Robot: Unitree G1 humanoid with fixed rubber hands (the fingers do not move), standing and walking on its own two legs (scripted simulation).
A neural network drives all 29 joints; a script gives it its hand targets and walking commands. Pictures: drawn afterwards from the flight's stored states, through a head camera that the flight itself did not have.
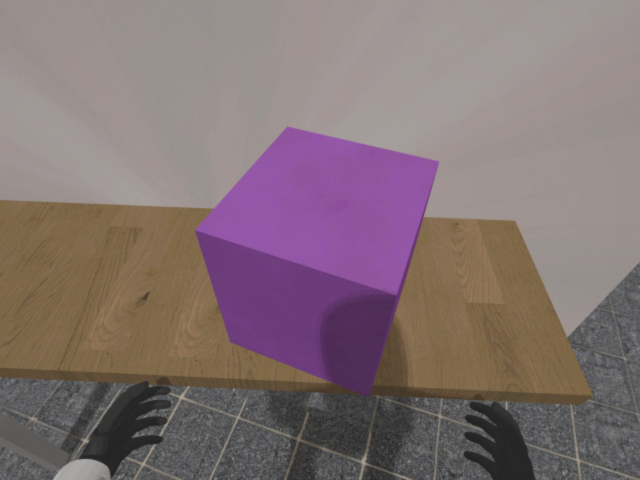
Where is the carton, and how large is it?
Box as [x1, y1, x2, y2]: [195, 127, 438, 396]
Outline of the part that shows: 286,127 195,229 196,235 227,333 231,342 368,396 407,272 438,161 304,130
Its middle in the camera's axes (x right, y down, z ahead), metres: +0.01 +0.03 +0.51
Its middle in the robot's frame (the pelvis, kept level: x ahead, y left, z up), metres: +0.37 +0.03 +0.08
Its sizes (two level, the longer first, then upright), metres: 0.217 0.208 0.229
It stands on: a table, 0.75 m high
